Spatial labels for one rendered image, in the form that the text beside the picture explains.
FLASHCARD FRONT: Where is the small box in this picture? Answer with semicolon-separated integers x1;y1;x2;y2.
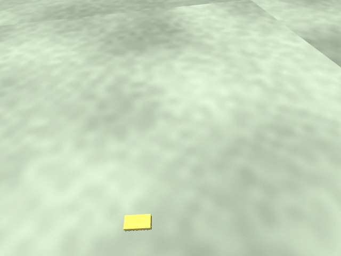
123;214;151;230

